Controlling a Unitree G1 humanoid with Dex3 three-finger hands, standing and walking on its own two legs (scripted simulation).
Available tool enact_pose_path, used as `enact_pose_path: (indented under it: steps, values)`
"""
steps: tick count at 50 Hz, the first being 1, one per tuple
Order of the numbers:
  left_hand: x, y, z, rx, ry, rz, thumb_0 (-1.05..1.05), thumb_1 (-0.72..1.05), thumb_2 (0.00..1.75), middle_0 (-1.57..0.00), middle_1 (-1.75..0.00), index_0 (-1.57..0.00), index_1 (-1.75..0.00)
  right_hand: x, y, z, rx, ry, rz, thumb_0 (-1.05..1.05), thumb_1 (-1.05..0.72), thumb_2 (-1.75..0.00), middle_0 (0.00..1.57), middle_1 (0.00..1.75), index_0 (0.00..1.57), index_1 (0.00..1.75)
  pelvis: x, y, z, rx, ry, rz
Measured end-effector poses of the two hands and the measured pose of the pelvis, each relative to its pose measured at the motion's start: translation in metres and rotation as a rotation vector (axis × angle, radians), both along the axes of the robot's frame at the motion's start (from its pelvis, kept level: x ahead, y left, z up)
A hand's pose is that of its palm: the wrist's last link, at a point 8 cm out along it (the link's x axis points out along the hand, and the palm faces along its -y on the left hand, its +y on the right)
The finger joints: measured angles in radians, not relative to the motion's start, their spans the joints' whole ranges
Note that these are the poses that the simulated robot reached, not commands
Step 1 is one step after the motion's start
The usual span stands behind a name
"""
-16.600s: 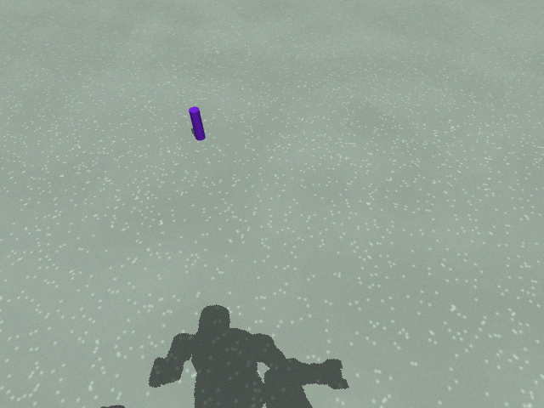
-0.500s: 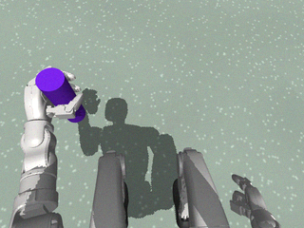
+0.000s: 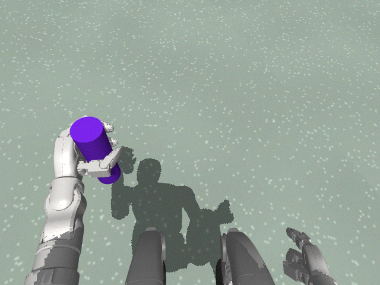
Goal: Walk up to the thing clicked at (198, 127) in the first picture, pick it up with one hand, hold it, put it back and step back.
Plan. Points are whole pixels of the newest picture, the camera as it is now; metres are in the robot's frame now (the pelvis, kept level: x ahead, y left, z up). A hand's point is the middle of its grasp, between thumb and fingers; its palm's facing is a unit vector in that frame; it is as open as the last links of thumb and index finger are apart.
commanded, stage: lift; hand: left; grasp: from the side
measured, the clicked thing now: (99, 155) +0.36 +0.20 +0.00
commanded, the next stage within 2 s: hold in 0.88 s
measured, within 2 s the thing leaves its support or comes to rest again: neither
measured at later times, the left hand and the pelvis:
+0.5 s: hand (100, 139) +0.35 +0.17 +0.09, palm faces +0.12 -0.99 -0.05, open 7.4 cm; pelvis +0.02 +0.00 +0.06, yaw +1 degrees
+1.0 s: hand (103, 129) +0.36 +0.16 +0.11, palm faces +0.12 -0.99 -0.04, open 7.4 cm; pelvis +0.03 -0.01 +0.08, yaw +1 degrees
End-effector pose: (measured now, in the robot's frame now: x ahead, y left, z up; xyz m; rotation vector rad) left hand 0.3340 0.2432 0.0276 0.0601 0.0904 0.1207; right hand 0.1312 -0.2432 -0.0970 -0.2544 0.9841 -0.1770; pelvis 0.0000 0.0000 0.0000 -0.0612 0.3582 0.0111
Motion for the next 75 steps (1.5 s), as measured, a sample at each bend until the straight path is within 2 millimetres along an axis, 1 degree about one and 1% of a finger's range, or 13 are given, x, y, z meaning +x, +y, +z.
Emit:
enact_pose_path:
  steps: [5, 10, 19, 24, 35, 43, 52, 58, 75]
  values:
    - [-0.006, -0.004, 0.015, -0.002, 0.009, -0.021, 0.02, -0.05, 1.05, -0.85, -1.02, -0.89, -1.0, -0.001, 0.0, 0.016, 0.003, 0.004, 0.006, 0.01, -0.9, -0.89, 0.2, 0.3, 0.21, 0.3, 0.003, 0.001, 0.016, 0.003, -0.032, 0.002]
    - [-0.01, -0.008, 0.03, -0.014, -0.001, -0.013, 0.02, -0.05, 1.05, -0.85, -1.02, -0.89, -1.0, -0.002, 0.003, 0.027, 0.012, 0.006, 0.011, 0.01, -0.9, -0.89, 0.2, 0.3, 0.21, 0.3, 0.007, 0.001, 0.029, 0.009, -0.06, 0.003]
    - [-0.009, -0.014, 0.055, -0.003, -0.023, -0.009, 0.02, -0.05, 1.05, -0.85, -1.02, -0.89, -1.0, 0.002, 0.006, 0.042, 0.029, 0.001, 0.017, 0.01, -0.91, -0.9, 0.2, 0.3, 0.21, 0.3, 0.011, -0.002, 0.047, 0.02, -0.104, 0.005]
    - [-0.009, -0.018, 0.064, -0.014, -0.023, -0.005, 0.02, -0.05, 1.05, -0.85, -1.02, -0.89, -1.01, 0.006, 0.004, 0.05, 0.035, -0.006, 0.015, 0.01, -0.91, -0.9, 0.2, 0.3, 0.21, 0.3, 0.015, -0.004, 0.055, 0.024, -0.123, 0.005]
    - [-0.008, -0.026, 0.075, -0.027, -0.02, 0.001, 0.02, -0.05, 1.05, -0.85, -1.03, -0.89, -1.01, 0.01, -0.006, 0.064, 0.021, -0.006, 0.009, 0.01, -0.91, -0.9, 0.2, 0.3, 0.21, 0.3, 0.022, -0.01, 0.068, 0.033, -0.158, 0.007]
    - [-0.006, -0.028, 0.084, -0.023, -0.028, 0.001, 0.02, -0.05, 1.05, -0.85, -1.03, -0.89, -1.01, 0.015, -0.01, 0.07, 0.02, -0.008, 0.006, 0.01, -0.91, -0.9, 0.2, 0.3, 0.21, 0.3, 0.027, -0.012, 0.075, 0.037, -0.176, 0.006]
    - [-0.002, -0.03, 0.091, -0.027, -0.032, -0.005, 0.02, -0.05, 1.05, -0.85, -1.03, -0.89, -1.01, 0.02, -0.011, 0.076, 0.023, -0.014, 0.001, 0.01, -0.91, -0.9, 0.2, 0.3, 0.21, 0.3, 0.033, -0.013, 0.08, 0.039, -0.193, 0.006]
    - [-0.002, -0.03, 0.091, -0.039, -0.027, 0.002, 0.02, -0.05, 1.05, -0.85, -1.03, -0.89, -1.01, 0.021, -0.01, 0.08, 0.025, -0.016, 0.004, 0.01, -0.91, -0.9, 0.2, 0.3, 0.21, 0.3, 0.034, -0.012, 0.083, 0.04, -0.204, 0.003]
    - [-0.01, -0.027, 0.106, -0.026, -0.045, 0.006, 0.02, -0.05, 1.05, -0.85, -1.03, -0.89, -1.01, 0.02, -0.004, 0.088, 0.038, -0.029, 0.011, 0.01, -0.92, -0.9, 0.2, 0.3, 0.21, 0.3, 0.031, -0.009, 0.091, 0.041, -0.242, 0.005]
